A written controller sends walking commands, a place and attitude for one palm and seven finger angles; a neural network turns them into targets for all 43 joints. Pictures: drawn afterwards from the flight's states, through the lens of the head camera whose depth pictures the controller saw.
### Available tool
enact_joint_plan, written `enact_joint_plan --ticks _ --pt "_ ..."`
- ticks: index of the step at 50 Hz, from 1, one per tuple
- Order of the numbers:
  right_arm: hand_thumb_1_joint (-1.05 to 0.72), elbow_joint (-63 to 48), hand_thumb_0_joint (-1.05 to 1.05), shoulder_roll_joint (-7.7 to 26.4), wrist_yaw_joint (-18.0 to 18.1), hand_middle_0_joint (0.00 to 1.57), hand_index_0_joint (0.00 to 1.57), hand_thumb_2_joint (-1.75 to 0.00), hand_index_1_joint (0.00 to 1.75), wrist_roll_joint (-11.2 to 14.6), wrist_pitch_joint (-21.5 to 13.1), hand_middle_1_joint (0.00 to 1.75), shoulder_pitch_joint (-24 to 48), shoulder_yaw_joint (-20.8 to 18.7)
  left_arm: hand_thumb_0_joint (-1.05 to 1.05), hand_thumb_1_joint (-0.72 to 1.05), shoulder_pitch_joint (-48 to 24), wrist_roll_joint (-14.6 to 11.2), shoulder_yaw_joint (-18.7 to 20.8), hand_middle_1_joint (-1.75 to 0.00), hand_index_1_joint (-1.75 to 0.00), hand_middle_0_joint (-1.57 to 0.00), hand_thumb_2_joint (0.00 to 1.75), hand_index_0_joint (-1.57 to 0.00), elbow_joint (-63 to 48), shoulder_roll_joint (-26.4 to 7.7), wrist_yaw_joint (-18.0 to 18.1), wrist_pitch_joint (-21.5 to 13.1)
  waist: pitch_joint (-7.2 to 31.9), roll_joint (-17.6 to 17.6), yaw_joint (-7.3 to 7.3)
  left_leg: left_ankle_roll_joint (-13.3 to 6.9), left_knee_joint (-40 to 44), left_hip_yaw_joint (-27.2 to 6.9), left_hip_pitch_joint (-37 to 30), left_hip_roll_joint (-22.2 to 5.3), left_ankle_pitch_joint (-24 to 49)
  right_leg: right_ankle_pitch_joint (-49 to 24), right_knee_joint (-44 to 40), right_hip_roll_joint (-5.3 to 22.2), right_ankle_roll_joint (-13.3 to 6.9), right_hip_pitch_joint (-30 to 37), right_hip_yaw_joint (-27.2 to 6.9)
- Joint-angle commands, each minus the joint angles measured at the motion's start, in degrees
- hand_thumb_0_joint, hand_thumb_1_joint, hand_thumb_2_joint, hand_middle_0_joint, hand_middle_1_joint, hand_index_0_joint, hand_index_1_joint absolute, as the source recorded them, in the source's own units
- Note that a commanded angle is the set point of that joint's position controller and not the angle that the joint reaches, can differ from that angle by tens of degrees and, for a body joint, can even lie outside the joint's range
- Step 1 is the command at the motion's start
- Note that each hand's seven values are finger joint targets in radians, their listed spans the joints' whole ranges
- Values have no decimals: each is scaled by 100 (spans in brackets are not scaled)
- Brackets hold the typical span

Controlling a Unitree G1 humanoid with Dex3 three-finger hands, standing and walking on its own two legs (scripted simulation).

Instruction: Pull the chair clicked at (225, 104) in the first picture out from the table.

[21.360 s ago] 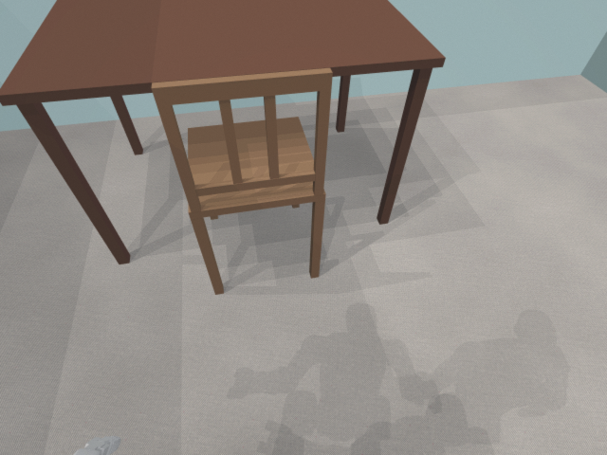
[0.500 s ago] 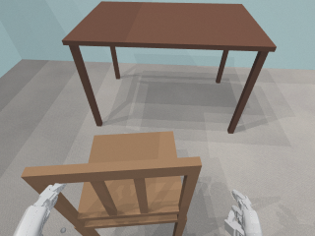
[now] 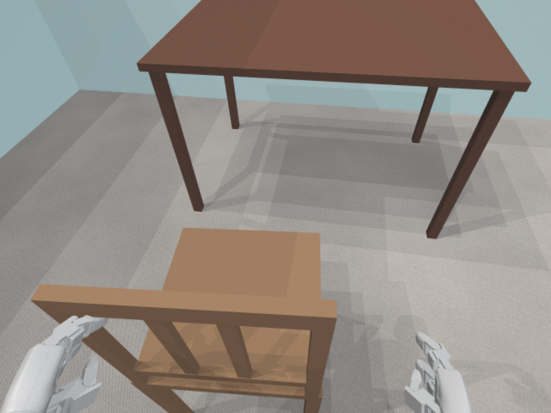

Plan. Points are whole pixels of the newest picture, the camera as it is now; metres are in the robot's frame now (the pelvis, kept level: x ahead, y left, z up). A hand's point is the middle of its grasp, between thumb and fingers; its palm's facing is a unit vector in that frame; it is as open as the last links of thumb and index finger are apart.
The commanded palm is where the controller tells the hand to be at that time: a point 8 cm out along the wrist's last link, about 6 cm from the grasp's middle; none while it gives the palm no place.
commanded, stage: draw the hand back to the body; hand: left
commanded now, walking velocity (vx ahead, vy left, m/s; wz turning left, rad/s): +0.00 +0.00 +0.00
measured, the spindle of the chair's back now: (175, 346) +0.22 +0.21 -0.08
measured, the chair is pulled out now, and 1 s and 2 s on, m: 0.63 0.63 0.63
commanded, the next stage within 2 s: step back with the hand held close in 0.26 s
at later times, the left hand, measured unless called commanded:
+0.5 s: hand (92, 390) +0.12 +0.25 +0.04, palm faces +0.16 -0.85 -0.50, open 6.6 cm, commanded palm +0.12 +0.29 +0.19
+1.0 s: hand out of the picture +0.08 +0.31 +0.21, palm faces +0.52 -0.72 -0.45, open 7.2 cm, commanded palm +0.03 +0.34 +0.19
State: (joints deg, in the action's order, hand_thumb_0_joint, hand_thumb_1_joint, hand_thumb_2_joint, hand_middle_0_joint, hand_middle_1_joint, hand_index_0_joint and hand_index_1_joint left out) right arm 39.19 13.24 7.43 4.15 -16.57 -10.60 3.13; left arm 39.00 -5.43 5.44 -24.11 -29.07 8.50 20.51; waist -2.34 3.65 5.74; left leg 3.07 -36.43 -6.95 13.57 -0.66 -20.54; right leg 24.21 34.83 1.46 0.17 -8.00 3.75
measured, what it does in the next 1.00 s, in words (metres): shifts its weight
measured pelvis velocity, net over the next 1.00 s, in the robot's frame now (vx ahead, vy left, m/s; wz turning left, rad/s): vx -0.12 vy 0.04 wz -0.02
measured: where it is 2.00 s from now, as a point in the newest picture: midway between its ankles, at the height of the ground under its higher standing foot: outside the picture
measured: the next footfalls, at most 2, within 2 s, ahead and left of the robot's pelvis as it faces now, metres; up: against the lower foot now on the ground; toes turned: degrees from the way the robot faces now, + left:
right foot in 1.30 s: -0.26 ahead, -0.05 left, +0.00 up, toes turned -4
left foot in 1.46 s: -0.16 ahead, +0.15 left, +0.00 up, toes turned -2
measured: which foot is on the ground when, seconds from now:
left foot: down 0.00-1.00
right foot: down 0.00-1.00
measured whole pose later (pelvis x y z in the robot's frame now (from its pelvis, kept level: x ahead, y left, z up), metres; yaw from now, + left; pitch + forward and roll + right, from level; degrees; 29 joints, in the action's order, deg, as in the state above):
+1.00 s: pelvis -0.12 +0.04 +0.00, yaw -1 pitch -2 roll -3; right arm 36.5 12.5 6.0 2.4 -4.1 -9.2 0.2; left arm 27.7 -3.1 27.6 -30.2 -26.0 11.0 -8.8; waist 0.1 3.8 0.9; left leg 0.7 -42.8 -4.5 24.0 -0.9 -22.7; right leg 13.0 34.5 1.7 1.5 -19.6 2.7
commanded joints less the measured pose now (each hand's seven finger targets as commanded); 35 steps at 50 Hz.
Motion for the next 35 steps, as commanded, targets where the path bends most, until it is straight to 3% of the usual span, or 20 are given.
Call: enact_joint_plan --ticks 1,2,6,8,11,12,16,17,19,20,21,22,24,28,31,32,35 --pt "-90 -782 0 481 -4 20 20 -90 30 -17 -435 30 523 -190 0 90 -1956 261 2267 -30 -30 -20 90 -20 -3540 -1496 626 -1854 1526 999 -163 -344 353 365 -781 -97 2587 -2765 -291 219 -152 -48 165" --pt "-90 -756 0 472 -11 20 20 -90 30 1 -437 30 585 -184 0 90 -1897 255 2278 -30 -30 -20 90 -20 -3431 -1535 611 -1817 1465 1181 -148 -338 339 387 -711 -78 2515 -2771 -301 215 -175 -42 114" --pt "-90 -732 0 472 -30 20 20 -90 30 -29 -479 30 531 -181 0 90 -1982 267 2282 -30 -30 -20 90 -20 -3522 -1493 596 -1903 1603 889 -159 -363 319 396 -765 -92 2616 -2939 -237 239 -135 -7 168" --pt "-90 -725 0 464 -42 20 20 -90 30 -10 -471 30 533 -179 0 90 -1938 273 2249 -30 -30 -20 90 -20 -3464 -1473 575 -1880 1532 1157 -157 -355 331 422 -766 -82 2485 -2849 -271 258 -143 -66 118" --pt "-90 -711 0 456 -32 20 20 -90 30 -26 -502 30 550 -184 0 90 -1991 285 2253 -30 -30 -20 90 -20 -3495 -1449 582 -1932 1535 971 -161 -372 329 418 -741 -84 2474 -2809 -263 247 -133 -89 147" --pt "-90 -688 0 457 -28 20 20 -90 30 -10 -493 30 596 -184 0 90 -1911 279 2290 -30 -30 -20 90 -20 -3391 -1525 576 -1896 1507 1089 -145 -373 314 430 -685 -76 2416 -2798 -281 239 -152 -70 109" --pt "-90 -708 0 451 -31 20 20 -90 30 -28 -515 30 561 -185 0 90 -2001 284 2259 -30 -30 -20 90 -20 -3482 -1457 575 -1954 1535 962 -168 -387 314 448 -734 -72 2337 -2752 -302 252 -128 -126 127" --pt "-90 -675 0 461 -26 20 20 -90 30 -19 -503 30 591 -184 0 90 -1951 295 2282 -30 -30 -20 90 -20 -3387 -1520 568 -1922 1466 1107 -143 -375 332 430 -675 -78 2321 -2708 -285 249 -153 -121 102" --pt "-90 -721 0 462 -33 20 20 -90 30 -23 -521 30 561 -153 0 90 -2110 267 2088 -30 -30 -20 90 -20 -3570 -1334 541 -1958 1431 1069 -180 -370 377 418 -661 -68 2177 -2535 -308 251 -129 -167 140" --pt "-90 -1118 0 701 32 20 20 -90 30 199 -20 30 147 -344 0 90 -2768 -30 2582 -30 -30 -20 90 -20 -3108 -2061 295 -2131 280 354 -336 -435 450 147 -366 -318 2456 -2957 -825 290 -48 -602 -459" --pt "-90 -1141 0 568 21 20 20 -90 30 179 186 30 197 -332 0 90 -2725 14 2293 -30 -30 -20 90 -20 -2889 -1623 193 -2067 461 146 -392 -430 388 207 -445 -329 2552 -3454 -967 382 -27 -325 -406" --pt "-90 -1259 0 612 31 20 20 -90 30 214 300 30 249 -317 0 90 -2905 -14 2397 -30 -30 -20 90 -20 -3002 -1835 149 -2085 589 309 -388 -409 404 242 -604 -279 2728 -3869 -940 424 -35 -224 -482" --pt "-90 -1321 0 590 42 20 20 -90 30 179 454 30 387 -331 0 90 -2726 19 2304 -30 -30 -20 90 -20 -3047 -1646 172 -2147 872 528 -390 -377 393 283 -752 -319 2951 -4086 -902 514 -17 59 -465" --pt "-90 -1448 0 607 42 20 20 -90 30 138 728 30 486 -365 0 90 -2018 49 2508 -30 -30 -20 90 -20 -3297 -1716 274 -2305 1581 1061 -320 -427 626 151 -1069 -519 3645 -3736 -682 428 31 485 -346" --pt "-90 -1529 0 597 30 20 20 -90 30 97 865 30 578 -425 0 90 -1750 44 2617 -30 -30 -20 90 -20 -3596 -1774 339 -2384 1793 957 -302 -391 586 92 -837 -583 3675 -3733 -650 453 25 717 -323" --pt "-90 -1514 0 606 30 20 20 -90 30 124 886 30 669 -463 0 90 -1489 31 2745 -30 -30 -20 90 -20 -3574 -1875 334 -2414 1990 1104 -270 -414 672 75 -970 -571 3617 -3548 -585 388 35 715 -343" --pt "-90 -1567 0 600 55 20 20 -90 30 30 930 30 656 -487 0 90 -1364 29 2837 -30 -30 -20 90 -20 -3843 -1848 361 -2546 1814 1102 -271 -402 785 -111 -422 -669 3079 -3010 -581 383 28 732 -260"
